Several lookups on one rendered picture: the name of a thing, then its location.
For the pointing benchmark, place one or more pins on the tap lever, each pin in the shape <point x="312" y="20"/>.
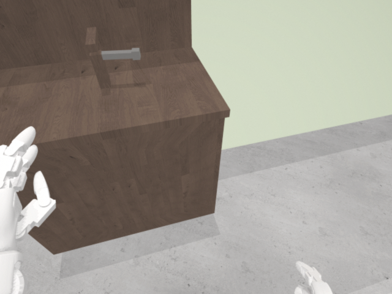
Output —
<point x="134" y="54"/>

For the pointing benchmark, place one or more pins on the robot left forearm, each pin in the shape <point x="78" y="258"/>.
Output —
<point x="12" y="280"/>

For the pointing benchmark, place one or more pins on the robot left hand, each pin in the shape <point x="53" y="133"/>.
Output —
<point x="15" y="161"/>

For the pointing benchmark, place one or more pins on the robot right hand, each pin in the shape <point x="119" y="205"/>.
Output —
<point x="313" y="278"/>

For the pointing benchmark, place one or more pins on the counter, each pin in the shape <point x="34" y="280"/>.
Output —
<point x="124" y="145"/>

